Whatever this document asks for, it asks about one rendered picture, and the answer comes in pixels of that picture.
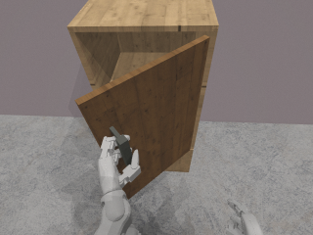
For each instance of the robot left hand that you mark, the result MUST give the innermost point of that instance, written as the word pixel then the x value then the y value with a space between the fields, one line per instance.
pixel 107 166

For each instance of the robot right hand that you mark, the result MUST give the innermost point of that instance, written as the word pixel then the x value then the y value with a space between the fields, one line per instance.
pixel 247 225

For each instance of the cupboard door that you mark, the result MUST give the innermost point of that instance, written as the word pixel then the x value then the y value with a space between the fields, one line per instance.
pixel 156 105

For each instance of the left robot forearm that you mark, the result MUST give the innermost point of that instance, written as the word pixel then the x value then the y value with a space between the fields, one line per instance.
pixel 116 216

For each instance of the handle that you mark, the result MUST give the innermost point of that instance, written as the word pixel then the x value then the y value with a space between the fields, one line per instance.
pixel 123 146

